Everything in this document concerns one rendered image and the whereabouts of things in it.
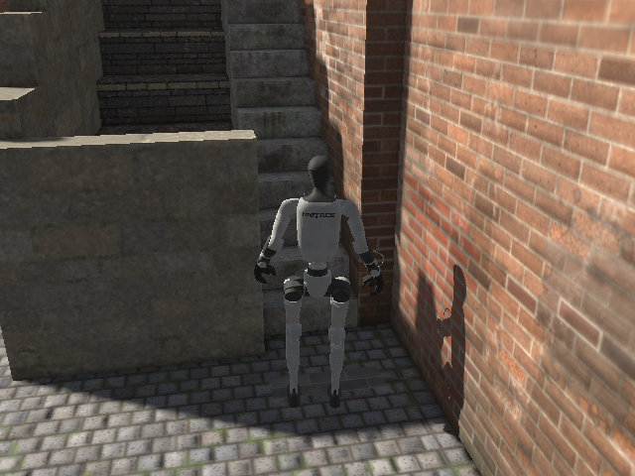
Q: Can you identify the right robot forearm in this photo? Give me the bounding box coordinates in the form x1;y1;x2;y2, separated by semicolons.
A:
359;238;381;278

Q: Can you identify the right robot hand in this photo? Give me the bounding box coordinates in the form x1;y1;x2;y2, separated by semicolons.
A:
361;272;384;296

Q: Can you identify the left robot forearm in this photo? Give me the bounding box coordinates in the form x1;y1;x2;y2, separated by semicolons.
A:
257;235;277;268

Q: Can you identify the left robot upper arm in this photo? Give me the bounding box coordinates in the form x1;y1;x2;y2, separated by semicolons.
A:
267;198;299;251

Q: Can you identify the robot right shin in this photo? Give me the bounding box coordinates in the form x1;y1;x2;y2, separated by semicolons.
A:
329;328;345;395

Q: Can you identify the left robot hand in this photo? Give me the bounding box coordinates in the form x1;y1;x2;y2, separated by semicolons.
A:
254;262;276;284

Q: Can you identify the right robot upper arm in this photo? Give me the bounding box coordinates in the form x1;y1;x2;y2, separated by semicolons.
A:
339;199;369;254

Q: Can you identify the humanoid robot head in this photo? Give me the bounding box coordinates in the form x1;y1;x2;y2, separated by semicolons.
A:
303;156;336;202

